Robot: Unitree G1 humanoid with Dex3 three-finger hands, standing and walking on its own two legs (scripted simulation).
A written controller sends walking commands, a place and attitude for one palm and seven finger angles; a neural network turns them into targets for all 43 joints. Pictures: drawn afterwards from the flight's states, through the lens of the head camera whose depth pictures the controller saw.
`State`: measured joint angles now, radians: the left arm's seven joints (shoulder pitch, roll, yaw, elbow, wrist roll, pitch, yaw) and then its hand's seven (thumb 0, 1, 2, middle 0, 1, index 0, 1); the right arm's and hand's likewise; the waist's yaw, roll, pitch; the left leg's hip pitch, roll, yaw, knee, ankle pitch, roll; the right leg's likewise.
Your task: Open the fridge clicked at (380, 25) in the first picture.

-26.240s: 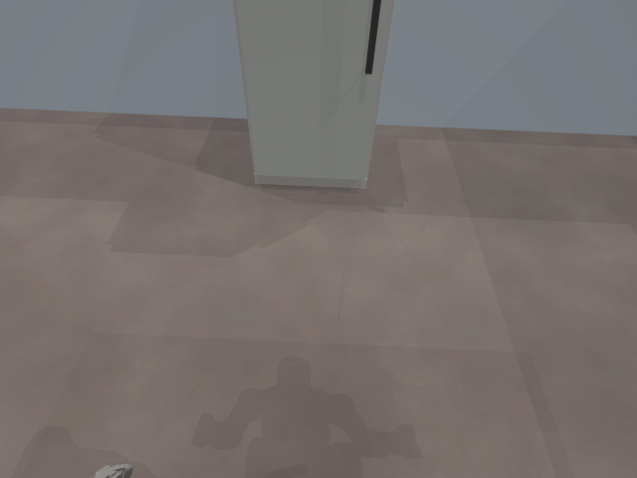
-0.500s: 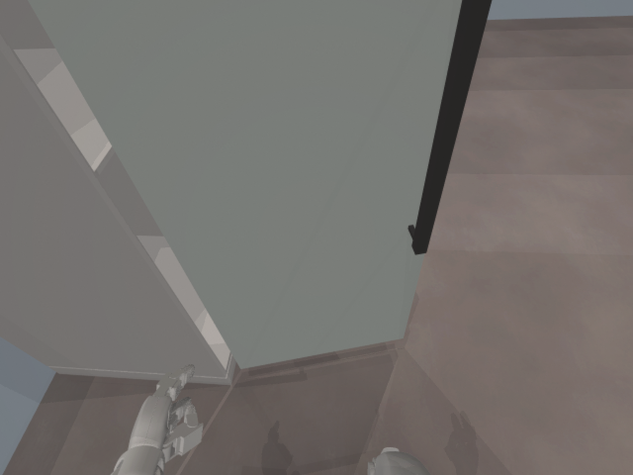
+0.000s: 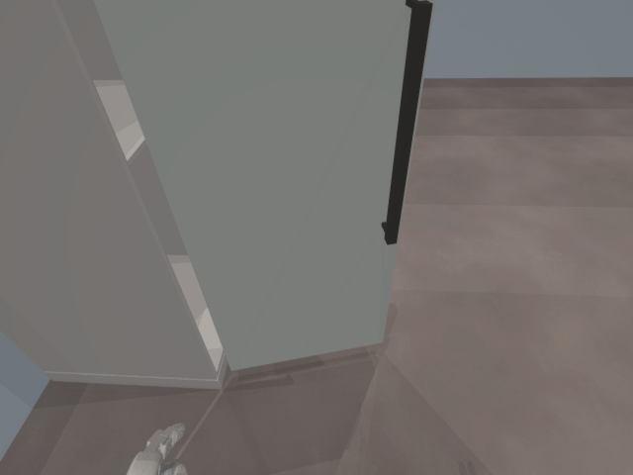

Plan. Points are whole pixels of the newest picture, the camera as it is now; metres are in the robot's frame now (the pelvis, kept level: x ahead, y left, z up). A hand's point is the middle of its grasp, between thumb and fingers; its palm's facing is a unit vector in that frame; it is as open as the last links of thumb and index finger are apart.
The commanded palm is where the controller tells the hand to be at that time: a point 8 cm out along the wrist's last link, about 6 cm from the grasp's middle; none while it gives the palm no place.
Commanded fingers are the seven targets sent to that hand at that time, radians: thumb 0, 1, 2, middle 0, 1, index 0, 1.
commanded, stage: stop stepping back and stand still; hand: right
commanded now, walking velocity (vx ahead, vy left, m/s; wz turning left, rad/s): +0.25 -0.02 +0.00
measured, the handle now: (399, 143) +0.69 -0.14 +0.10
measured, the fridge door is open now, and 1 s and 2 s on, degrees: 76 76 76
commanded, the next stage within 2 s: let the arm hang, fingers relaxed in 0.42 s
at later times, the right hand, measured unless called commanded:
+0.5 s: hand out of the picture +0.17 -0.29 +0.16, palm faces +0.52 +0.79 -0.34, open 7.4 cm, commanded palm none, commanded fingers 0.00 -0.90 -0.90 0.20 0.30 0.20 0.30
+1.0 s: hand out of the picture +0.01 -0.23 -0.18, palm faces +0.08 +0.97 -0.21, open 7.0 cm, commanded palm none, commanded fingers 0.00 -0.90 -0.90 0.20 0.30 0.20 0.30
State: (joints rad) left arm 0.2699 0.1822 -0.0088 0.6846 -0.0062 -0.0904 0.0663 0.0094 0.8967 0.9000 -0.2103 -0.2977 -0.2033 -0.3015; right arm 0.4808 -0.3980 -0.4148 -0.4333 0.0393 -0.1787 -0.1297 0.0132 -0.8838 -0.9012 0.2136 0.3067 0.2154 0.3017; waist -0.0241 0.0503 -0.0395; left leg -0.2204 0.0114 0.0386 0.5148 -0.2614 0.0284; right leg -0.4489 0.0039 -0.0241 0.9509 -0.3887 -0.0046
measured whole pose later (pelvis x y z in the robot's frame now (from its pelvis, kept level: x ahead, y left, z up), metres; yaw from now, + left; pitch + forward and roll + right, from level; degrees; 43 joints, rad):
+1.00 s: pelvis +0.01 -0.03 +0.00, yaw -5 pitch +1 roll +1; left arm 0.36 0.15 0.01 1.03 0.02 0.03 0.02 0.00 0.90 0.90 -0.20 -0.30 -0.20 -0.30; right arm 0.28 -0.24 -0.03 1.00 -0.02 0.03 -0.01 -0.03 -0.97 -0.90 0.21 0.30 0.21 0.30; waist 0.01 0.03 0.06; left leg -0.25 0.01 -0.02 0.46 -0.23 -0.03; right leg -0.29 0.01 0.00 0.53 -0.25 -0.03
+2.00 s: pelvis +0.03 -0.03 +0.01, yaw -3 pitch -1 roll +0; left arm 0.28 0.12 0.01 1.13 0.01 0.01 0.04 0.00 0.91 0.90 -0.20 -0.30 -0.20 -0.30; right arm 0.26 -0.14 -0.01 1.15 -0.02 0.00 -0.03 0.01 -0.91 -0.90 0.20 0.30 0.20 0.30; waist 0.01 0.01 0.05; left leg -0.15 0.02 -0.05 0.41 -0.24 -0.04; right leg -0.16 0.01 -0.03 0.43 -0.26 -0.03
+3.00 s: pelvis +0.02 -0.02 +0.01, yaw -3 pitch -2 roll +0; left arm 0.23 0.16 0.02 1.13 0.02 0.01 0.03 0.00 0.90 0.90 -0.20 -0.30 -0.20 -0.30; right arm 0.21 -0.17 -0.02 1.14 -0.02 0.00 -0.02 0.01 -0.91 -0.90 0.20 0.30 0.20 0.30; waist 0.02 0.01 0.05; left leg -0.15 0.01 -0.04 0.39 -0.21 -0.02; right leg -0.16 0.00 -0.02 0.41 -0.22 -0.01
